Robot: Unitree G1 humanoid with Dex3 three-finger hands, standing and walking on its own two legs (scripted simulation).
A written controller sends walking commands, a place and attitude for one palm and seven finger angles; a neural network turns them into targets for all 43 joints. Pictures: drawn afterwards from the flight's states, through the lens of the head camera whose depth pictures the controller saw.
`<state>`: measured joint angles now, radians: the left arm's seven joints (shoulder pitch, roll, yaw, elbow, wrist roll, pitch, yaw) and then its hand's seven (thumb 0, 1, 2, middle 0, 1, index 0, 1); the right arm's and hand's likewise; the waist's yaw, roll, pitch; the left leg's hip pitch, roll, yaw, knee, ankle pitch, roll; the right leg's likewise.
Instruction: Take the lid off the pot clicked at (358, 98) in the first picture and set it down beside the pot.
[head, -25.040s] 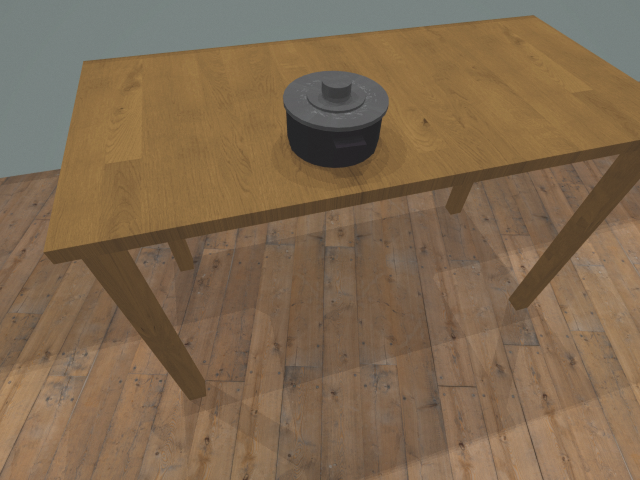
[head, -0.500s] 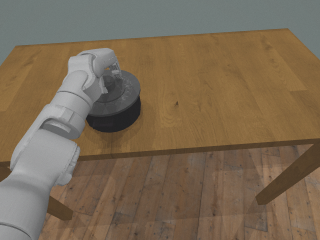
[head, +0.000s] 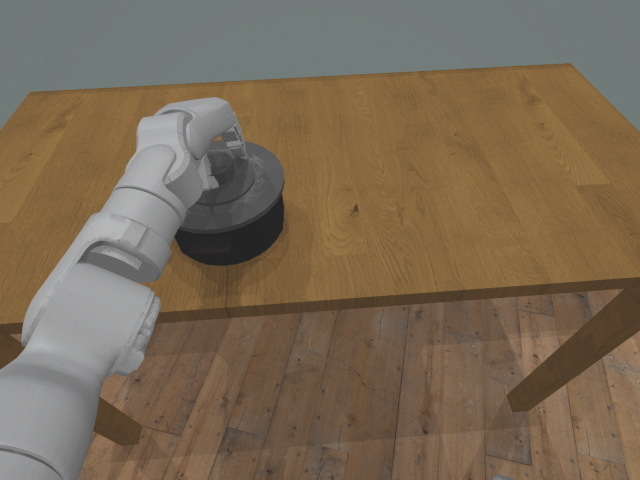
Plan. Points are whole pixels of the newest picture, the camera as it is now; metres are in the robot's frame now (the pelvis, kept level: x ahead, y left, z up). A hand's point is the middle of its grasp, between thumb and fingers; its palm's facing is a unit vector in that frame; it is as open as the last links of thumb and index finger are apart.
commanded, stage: lower the open fingers around the knob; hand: left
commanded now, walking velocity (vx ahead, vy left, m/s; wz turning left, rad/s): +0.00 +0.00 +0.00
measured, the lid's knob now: (214, 168) +0.49 +0.14 +0.13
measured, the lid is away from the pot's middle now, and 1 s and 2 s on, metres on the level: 0.00 0.00 0.01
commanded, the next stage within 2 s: close the fingers and squeeze the knob in 0.58 s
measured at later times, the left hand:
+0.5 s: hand (208, 165) +0.46 +0.14 +0.16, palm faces -0.37 -0.11 -0.92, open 10.1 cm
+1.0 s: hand (209, 168) +0.46 +0.14 +0.15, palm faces -0.37 -0.11 -0.92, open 9.8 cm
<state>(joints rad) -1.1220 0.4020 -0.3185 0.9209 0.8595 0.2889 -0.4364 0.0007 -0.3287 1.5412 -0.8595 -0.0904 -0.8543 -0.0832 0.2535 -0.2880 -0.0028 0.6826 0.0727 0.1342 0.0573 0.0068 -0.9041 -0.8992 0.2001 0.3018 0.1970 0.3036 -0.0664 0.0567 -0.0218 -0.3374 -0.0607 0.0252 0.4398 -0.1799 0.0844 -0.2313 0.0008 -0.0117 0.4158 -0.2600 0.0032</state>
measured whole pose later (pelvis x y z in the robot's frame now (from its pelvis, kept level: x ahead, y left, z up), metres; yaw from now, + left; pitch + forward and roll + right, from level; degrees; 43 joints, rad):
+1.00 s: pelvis +0.00 -0.01 +0.00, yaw +0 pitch +4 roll -1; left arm -1.11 0.42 -0.31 0.93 0.86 0.28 -0.43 0.00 -0.06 1.06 -0.51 -0.72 -0.56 -0.73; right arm 0.24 -0.29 0.01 0.67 0.08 0.14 0.04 0.01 -0.90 -0.90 0.20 0.30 0.20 0.30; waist -0.07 0.05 -0.02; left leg -0.34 -0.05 0.02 0.44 -0.18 0.08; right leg -0.23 0.01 -0.01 0.41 -0.25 0.00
